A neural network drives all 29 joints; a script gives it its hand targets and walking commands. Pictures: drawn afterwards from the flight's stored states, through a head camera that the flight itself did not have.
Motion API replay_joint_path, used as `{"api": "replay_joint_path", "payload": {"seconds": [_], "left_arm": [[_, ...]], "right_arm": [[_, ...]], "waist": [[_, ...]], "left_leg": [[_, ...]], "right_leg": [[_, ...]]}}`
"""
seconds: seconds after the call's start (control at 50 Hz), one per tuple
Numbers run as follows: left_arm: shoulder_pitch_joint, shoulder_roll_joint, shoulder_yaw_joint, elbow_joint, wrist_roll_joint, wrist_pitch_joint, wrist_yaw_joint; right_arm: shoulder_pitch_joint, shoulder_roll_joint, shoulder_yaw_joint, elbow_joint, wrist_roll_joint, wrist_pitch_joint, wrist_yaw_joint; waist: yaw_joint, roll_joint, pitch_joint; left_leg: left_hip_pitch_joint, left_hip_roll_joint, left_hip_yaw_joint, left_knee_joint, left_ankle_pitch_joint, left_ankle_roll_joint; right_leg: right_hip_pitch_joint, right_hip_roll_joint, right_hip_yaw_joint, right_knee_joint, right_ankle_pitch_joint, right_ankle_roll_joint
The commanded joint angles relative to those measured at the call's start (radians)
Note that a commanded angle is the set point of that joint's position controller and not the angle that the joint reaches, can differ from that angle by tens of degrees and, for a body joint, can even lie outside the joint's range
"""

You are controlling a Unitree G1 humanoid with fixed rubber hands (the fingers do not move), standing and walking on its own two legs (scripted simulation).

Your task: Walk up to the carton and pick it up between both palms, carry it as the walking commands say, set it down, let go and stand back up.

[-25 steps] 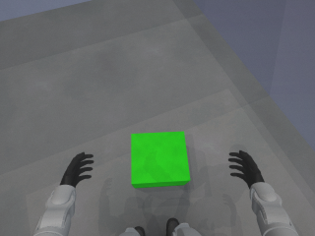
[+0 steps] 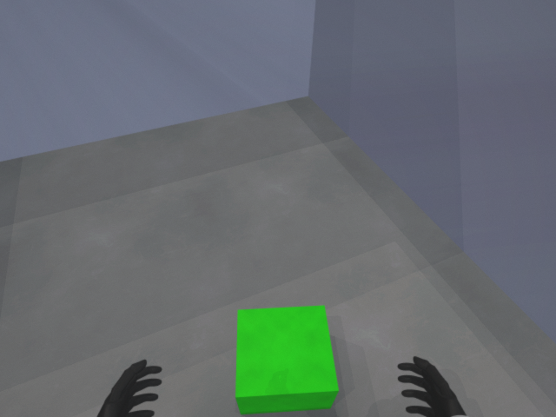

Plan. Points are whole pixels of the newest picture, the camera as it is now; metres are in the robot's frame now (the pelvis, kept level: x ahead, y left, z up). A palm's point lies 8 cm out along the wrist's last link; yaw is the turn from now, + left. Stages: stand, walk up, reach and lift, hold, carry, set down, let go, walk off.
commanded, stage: let go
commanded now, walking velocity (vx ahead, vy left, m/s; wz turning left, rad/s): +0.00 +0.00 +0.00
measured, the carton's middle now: (283, 358) +0.46 -0.02 -0.67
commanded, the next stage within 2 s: stand in 0.18 s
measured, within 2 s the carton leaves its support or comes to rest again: neither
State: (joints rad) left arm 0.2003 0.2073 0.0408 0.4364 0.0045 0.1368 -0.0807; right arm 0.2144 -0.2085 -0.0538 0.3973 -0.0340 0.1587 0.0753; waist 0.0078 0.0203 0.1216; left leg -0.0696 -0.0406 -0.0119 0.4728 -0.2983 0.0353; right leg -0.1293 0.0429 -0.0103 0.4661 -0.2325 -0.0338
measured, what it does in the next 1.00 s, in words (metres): stands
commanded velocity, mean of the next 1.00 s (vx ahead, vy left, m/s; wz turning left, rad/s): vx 0.00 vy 0.00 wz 0.00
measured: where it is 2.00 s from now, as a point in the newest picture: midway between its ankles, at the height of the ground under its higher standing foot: outside the picture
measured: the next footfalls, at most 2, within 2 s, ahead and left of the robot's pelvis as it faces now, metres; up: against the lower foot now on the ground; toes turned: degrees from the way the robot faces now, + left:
none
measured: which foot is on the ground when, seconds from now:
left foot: down 0.00-1.00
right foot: down 0.00-1.00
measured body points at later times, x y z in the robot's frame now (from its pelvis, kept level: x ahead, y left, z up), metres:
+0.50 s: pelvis +0.03 -0.01 +0.00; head +0.03 -0.01 +0.45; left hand +0.18 +0.29 -0.09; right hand +0.17 -0.30 -0.09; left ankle -0.02 +0.10 -0.74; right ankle +0.02 -0.10 -0.74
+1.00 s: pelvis +0.03 +0.00 +0.01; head +0.03 +0.00 +0.46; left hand +0.15 +0.31 -0.10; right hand +0.17 -0.30 -0.09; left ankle -0.02 +0.10 -0.74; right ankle +0.02 -0.10 -0.74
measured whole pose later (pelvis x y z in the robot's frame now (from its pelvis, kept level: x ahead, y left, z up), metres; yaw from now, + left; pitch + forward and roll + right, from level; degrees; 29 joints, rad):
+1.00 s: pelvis +0.03 +0.00 +0.01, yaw +1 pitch -2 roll +0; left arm 0.13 0.35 0.04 0.91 0.03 0.00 0.02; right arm 0.16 -0.37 -0.01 0.86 -0.02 0.00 -0.02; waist 0.00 0.01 0.00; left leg -0.06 -0.05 -0.03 0.38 -0.28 0.04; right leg -0.12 0.04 -0.02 0.38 -0.23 -0.03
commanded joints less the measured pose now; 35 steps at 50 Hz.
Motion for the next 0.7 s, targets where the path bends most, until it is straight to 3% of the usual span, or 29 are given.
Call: {"api": "replay_joint_path", "payload": {"seconds": [0.0,0.16,0.18,0.2,0.24,0.32,0.38,0.42,0.68], "left_arm": [[-0.054,0.094,0.029,-0.096,0.006,0.007,-0.005],[-0.068,0.115,0.035,-0.125,0.005,0.019,0.010],[-0.055,0.240,0.081,0.052,0.029,-0.035,0.064],[-0.044,0.259,0.078,0.060,0.039,-0.063,0.083],[-0.083,0.237,0.066,0.082,0.046,-0.093,0.085],[-0.087,0.227,0.057,0.148,0.037,-0.126,0.076],[-0.073,0.243,0.054,0.198,0.033,-0.134,0.079],[-0.070,0.253,0.051,0.223,0.030,-0.135,0.083],[-0.091,0.291,0.036,0.343,0.026,-0.148,0.103]], "right_arm": [[-0.037,-0.094,-0.039,-0.095,0.001,0.003,-0.006],[-0.027,-0.091,-0.025,-0.099,0.018,0.013,-0.022],[-0.059,-0.210,-0.048,0.036,0.001,-0.044,-0.066],[-0.017,-0.208,-0.048,0.047,-0.005,-0.073,-0.079],[-0.015,-0.210,-0.035,0.087,-0.008,-0.110,-0.079],[-0.046,-0.225,-0.023,0.140,-0.010,-0.143,-0.077],[-0.043,-0.245,-0.019,0.174,-0.007,-0.150,-0.081],[-0.032,-0.260,-0.018,0.197,-0.005,-0.151,-0.086],[-0.056,-0.310,-0.006,0.322,0.005,-0.166,-0.104]], "waist": [[-0.005,-0.024,-0.001],[-0.009,-0.025,-0.056],[0.011,-0.020,-0.095],[-0.014,-0.039,-0.078],[-0.023,-0.033,-0.069],[-0.005,0.005,-0.137],[-0.003,-0.003,-0.178],[-0.004,-0.012,-0.197],[-0.007,-0.010,-0.188]], "left_leg": [[-0.226,0.051,-0.031,-0.139,0.017,-0.026],[-0.164,0.024,-0.039,-0.075,0.105,-0.027],[-0.199,0.049,-0.047,-0.040,-0.034,-0.053],[-0.171,0.053,-0.062,-0.032,-0.070,-0.047],[-0.183,0.064,-0.083,-0.047,-0.095,-0.039],[-0.178,0.098,-0.113,-0.065,0.076,-0.028],[-0.149,0.109,-0.114,-0.053,0.227,-0.034],[-0.128,0.113,-0.110,-0.047,0.285,-0.037],[-0.067,0.133,-0.125,-0.077,0.411,-0.031]], "right_leg": [[0.188,-0.033,0.050,-0.056,0.047,0.031],[0.174,-0.053,0.072,-0.053,0.140,0.033],[-0.022,-0.106,0.113,-0.103,-0.078,0.041],[-0.068,-0.119,0.144,-0.138,-0.178,0.034],[-0.113,-0.121,0.167,-0.152,-0.247,0.026],[-0.018,-0.107,0.137,-0.091,0.012,0.023],[0.036,-0.111,0.122,-0.055,0.233,0.024],[0.055,-0.115,0.119,-0.044,0.310,0.024],[0.073,-0.134,0.118,-0.057,0.386,0.013]]}}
